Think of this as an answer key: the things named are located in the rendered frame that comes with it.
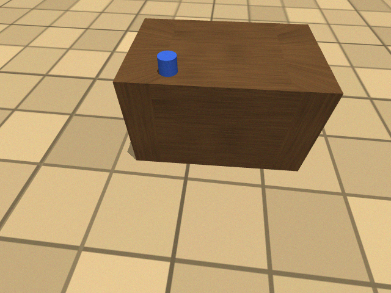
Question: can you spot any can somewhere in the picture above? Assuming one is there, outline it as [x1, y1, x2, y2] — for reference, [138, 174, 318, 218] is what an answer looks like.
[157, 51, 178, 77]

